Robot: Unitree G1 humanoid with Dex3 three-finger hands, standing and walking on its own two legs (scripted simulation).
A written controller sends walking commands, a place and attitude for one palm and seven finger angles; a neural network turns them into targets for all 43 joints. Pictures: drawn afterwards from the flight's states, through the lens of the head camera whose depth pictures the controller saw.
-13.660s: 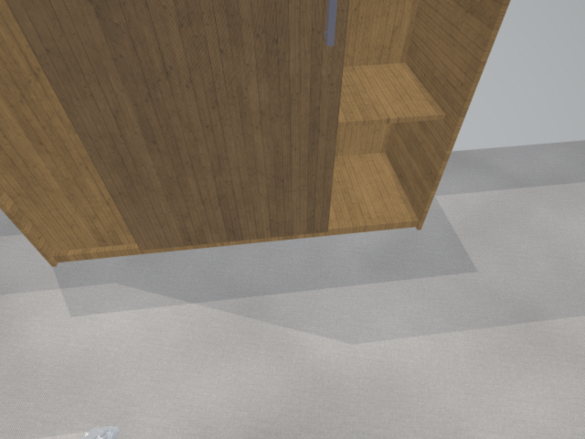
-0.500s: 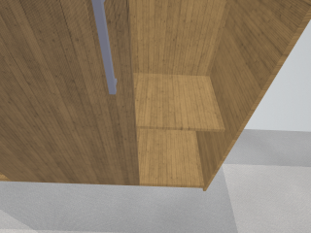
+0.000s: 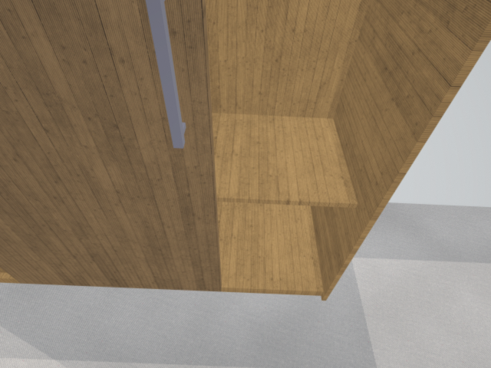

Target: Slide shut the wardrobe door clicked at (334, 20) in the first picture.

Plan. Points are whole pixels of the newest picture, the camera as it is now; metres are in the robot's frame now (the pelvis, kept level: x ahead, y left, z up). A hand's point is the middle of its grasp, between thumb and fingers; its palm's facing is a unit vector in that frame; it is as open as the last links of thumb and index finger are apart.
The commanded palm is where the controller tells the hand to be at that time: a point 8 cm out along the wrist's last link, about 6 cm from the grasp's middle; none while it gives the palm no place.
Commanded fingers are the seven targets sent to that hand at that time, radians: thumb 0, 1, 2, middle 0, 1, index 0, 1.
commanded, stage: look again from close up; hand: left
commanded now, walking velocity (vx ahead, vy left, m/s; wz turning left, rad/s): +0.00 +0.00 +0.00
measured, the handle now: (171, 78) +0.50 +0.17 +0.23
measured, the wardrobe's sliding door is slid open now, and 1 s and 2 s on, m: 0.42 0.42 0.42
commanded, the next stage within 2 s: raise the hand with hooked fingers in 0.52 s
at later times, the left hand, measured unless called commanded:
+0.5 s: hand out of the picture -0.04 +0.15 -0.18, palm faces +0.05 -0.99 -0.15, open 7.3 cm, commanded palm none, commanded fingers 0.00 0.90 0.90 -0.20 -0.30 -0.20 -0.30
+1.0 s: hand (157, 329) +0.17 +0.14 +0.01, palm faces -0.05 -1.00 +0.02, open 8.3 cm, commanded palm +0.13 +0.23 +0.01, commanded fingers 0.00 0.43 0.70 -0.23 -0.60 -0.23 -0.60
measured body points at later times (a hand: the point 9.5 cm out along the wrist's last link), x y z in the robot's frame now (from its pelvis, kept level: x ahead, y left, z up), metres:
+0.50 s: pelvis +0.00 +0.00 +0.00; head +0.01 +0.00 +0.45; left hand -0.04 +0.20 -0.16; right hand -0.01 -0.22 -0.16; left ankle +0.03 +0.12 -0.74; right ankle -0.05 -0.12 -0.74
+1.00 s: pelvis -0.04 -0.01 -0.05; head -0.03 -0.01 +0.40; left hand +0.17 +0.20 +0.02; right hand +0.20 -0.26 -0.07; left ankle +0.03 +0.12 -0.74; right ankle -0.04 -0.12 -0.74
